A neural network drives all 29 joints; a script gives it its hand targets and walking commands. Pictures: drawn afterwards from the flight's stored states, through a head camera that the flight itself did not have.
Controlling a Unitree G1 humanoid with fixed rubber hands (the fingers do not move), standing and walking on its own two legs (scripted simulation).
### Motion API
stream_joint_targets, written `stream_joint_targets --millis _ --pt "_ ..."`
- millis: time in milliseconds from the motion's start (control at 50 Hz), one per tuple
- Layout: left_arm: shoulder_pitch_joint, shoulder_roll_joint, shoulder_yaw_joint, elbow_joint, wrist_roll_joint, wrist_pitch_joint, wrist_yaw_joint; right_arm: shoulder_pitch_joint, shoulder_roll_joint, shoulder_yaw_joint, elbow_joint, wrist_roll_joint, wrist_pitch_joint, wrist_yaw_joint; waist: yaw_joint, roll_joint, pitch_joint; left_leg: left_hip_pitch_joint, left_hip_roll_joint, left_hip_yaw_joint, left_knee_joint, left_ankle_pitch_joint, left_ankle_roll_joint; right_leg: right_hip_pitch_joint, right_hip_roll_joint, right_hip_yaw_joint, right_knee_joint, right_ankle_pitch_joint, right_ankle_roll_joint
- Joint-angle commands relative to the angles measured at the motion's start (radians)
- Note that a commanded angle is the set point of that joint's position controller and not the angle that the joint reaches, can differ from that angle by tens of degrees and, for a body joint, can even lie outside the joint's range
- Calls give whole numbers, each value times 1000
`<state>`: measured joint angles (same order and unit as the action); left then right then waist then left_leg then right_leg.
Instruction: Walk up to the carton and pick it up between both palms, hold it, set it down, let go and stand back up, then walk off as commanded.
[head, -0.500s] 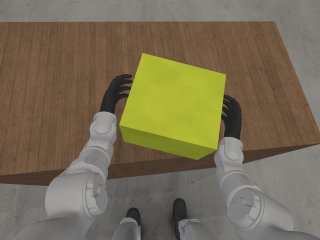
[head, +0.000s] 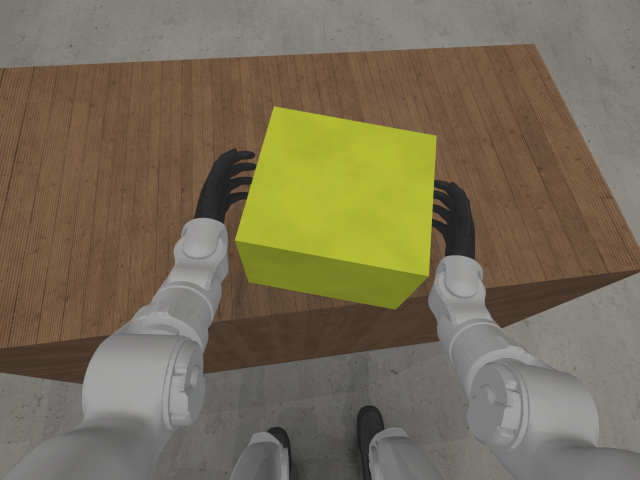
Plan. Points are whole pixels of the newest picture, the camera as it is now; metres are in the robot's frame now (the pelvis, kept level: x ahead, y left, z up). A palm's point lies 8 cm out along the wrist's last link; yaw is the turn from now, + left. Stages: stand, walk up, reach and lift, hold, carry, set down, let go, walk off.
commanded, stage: set down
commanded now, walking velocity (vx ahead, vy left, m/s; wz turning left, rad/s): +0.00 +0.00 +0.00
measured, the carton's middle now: (337, 212) +0.46 -0.03 -0.06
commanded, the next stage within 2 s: none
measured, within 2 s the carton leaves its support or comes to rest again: neither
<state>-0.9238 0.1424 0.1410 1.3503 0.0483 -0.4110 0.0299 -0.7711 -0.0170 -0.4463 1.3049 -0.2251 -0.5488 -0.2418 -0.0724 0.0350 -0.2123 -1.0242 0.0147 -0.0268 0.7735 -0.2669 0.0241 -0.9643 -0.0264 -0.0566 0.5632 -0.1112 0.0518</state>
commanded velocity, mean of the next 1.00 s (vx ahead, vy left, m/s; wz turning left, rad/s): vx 0.00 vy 0.00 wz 0.00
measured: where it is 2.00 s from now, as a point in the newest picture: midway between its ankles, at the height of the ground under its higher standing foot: (326, 477)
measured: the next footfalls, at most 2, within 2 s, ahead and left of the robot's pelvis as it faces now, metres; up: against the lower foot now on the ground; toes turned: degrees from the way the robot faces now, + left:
none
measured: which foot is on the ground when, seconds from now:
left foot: down 0.00-1.00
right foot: down 0.00-1.00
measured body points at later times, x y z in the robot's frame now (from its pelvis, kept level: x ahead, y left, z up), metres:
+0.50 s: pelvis -0.02 +0.00 -0.01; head +0.10 +0.03 +0.42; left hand +0.44 +0.15 -0.01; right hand +0.35 -0.18 -0.04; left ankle +0.03 +0.09 -0.70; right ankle +0.07 -0.16 -0.70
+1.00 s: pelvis -0.03 +0.00 -0.01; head +0.06 +0.02 +0.43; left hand +0.38 +0.18 -0.02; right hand +0.30 -0.17 -0.04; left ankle +0.03 +0.09 -0.70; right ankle +0.07 -0.16 -0.70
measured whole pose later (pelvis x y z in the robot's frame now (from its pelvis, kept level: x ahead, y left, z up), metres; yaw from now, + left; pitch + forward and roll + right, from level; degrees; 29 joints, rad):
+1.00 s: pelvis -0.03 +0.00 -0.01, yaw +0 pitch +22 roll -4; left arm -0.60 0.22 0.04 1.11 -0.08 -0.36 -0.07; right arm -0.39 0.02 -0.07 1.09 0.02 -0.57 -0.30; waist -0.07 0.04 -0.23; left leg -0.96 0.01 -0.03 0.85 -0.28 0.03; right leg -0.91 -0.03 -0.05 0.66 -0.13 0.05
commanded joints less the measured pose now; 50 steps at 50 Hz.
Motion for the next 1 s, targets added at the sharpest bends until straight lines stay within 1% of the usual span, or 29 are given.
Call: stream_joint_targets --millis 0,40,60,80,100,160,260,280,320,340,380,400,420,440,460,500,520,600,680,720,740,760,780,800,840,880,940,960,980 --pt "-462 160 -118 -94 -79 -27 0 -305 -67 90 -53 136 -21 4 -108 151 -809 501 -24 -5 -28 183 -109 255 70 -22 97 194 -43" --pt "-457 178 -124 -74 -98 -19 -6 -304 -77 104 -51 159 -5 1 -106 141 -775 483 -21 -10 -29 153 -104 243 71 -25 110 173 -42" --pt "-429 175 -134 -103 -103 -18 -9 -277 -75 119 -65 169 -9 -3 -107 148 -780 503 -19 -13 -34 169 -106 254 74 -27 109 199 -41" --pt "-453 189 -137 -80 -110 -17 -9 -302 -90 107 -47 169 3 -1 -109 145 -769 494 -16 -18 -36 140 -104 233 73 -28 106 152 -40" --pt "-436 185 -147 -99 -120 -16 -9 -287 -91 119 -65 183 3 -2 -105 153 -765 501 -13 -22 -35 137 -106 234 72 -30 114 153 -40" --pt "-380 178 -160 -103 -135 -5 -22 -245 -81 157 -84 214 5 -7 -96 147 -751 531 -14 -23 -28 166 -110 244 74 -28 108 166 -40" --pt "-346 176 -177 -116 -149 -5 -38 -222 -95 175 -96 244 0 -14 -93 171 -747 552 -6 -40 -24 178 -118 220 79 -33 110 161 -43" --pt "-318 178 -171 -118 -146 -3 -43 -203 -93 185 -114 246 -5 -18 -83 158 -736 548 -11 -33 -19 169 -114 236 81 -33 107 153 -43" --pt "-259 171 -162 -134 -132 0 -47 -155 -85 204 -134 254 -19 -21 -71 160 -725 557 -7 -42 -27 185 -115 263 80 -29 109 180 -41" --pt "-288 178 -165 -106 -137 -3 -51 -184 -92 197 -122 251 -16 -23 -76 154 -711 540 -7 -45 -28 156 -114 247 81 -31 109 148 -41" --pt "-264 183 -165 -114 -142 -2 -55 -172 -88 214 -157 267 -24 -27 -65 151 -713 530 -7 -47 -27 147 -112 258 80 -29 116 152 -42" --pt "-268 183 -166 -115 -143 -3 -55 -173 -90 212 -164 268 -26 -29 -67 147 -708 524 -10 -46 -28 121 -109 253 79 -27 112 128 -42" --pt "-227 180 -160 -131 -141 -1 -59 -141 -78 235 -199 278 -34 -31 -52 145 -710 530 -13 -38 -28 146 -108 278 77 -25 110 153 -40" --pt "-240 187 -158 -116 -142 -1 -59 -156 -84 234 -199 281 -31 -31 -49 149 -702 515 -12 -43 -32 116 -106 267 76 -25 114 129 -43" --pt "-203 181 -159 -141 -144 0 -62 -127 -69 250 -235 280 -39 -34 -47 132 -717 526 -13 -42 -28 130 -104 285 77 -23 112 147 -41" --pt "-225 186 -164 -114 -150 -5 -61 -152 -79 242 -216 285 -37 -33 -50 138 -681 503 -7 -53 -36 76 -103 262 77 -27 118 106 -41" --pt "-189 186 -160 -132 -148 -4 -65 -113 -66 266 -231 294 -43 -35 -40 134 -678 505 -12 -47 -36 82 -99 284 72 -18 116 115 -40" --pt "-178 196 -165 -178 -159 -19 -68 -100 -59 278 -281 302 -48 -37 -36 134 -688 496 -9 -55 -44 49 -95 287 74 -19 120 96 -42" --pt "-115 203 -155 -265 -150 -26 -74 -19 -40 312 -325 308 -52 -41 -25 133 -693 511 -7 -59 -54 46 -91 328 74 -11 113 104 -40" --pt "-81 216 -140 -291 -141 -25 -78 21 -36 324 -325 313 -52 -45 -18 133 -678 520 -6 -60 -64 48 -90 355 74 -10 110 124 -40" --pt "-78 218 -140 -297 -140 -23 -81 28 -38 318 -326 310 -50 -49 -25 133 -666 518 -4 -61 -67 36 -92 356 71 -9 101 112 -41" --pt "-34 216 -134 -314 -130 -17 -87 74 -23 341 -331 317 -54 -52 -14 133 -651 529 -6 -56 -67 60 -92 379 71 -5 98 130 -40" --pt "-43 230 -125 -311 -123 -12 -90 69 -26 338 -332 314 -48 -56 -15 130 -639 514 -9 -53 -73 25 -90 387 68 -1 89 103 -42" --pt "-32 235 -128 -327 -125 -11 -90 79 -33 333 -332 323 -48 -59 -13 145 -620 510 -6 -57 -81 12 -89 383 66 -1 91 101 -44" --pt "18 237 -119 -362 -126 -3 -99 130 -21 352 -366 329 -56 -64 3 126 -607 522 -4 -57 -90 27 -89 418 68 1 83 117 -42" --pt "67 236 -113 -408 -124 2 -107 166 -14 358 -411 336 -66 -69 10 130 -603 550 -1 -56 -93 57 -92 434 71 3 72 130 -44" --pt "149 237 -107 -428 -121 27 -127 233 -2 390 -468 340 -69 -73 28 108 -547 558 -1 -53 -110 38 -85 486 73 11 57 122 -45" --pt "163 242 -106 -444 -119 33 -132 244 -3 386 -489 336 -69 -75 34 113 -524 562 0 -57 -122 29 -87 498 73 9 48 108 -46" --pt "154 260 -109 -446 -130 38 -138 229 -5 384 -510 335 -60 -77 32 108 -504 547 -1 -54 -126 7 -82 499 72 12 45 84 -49"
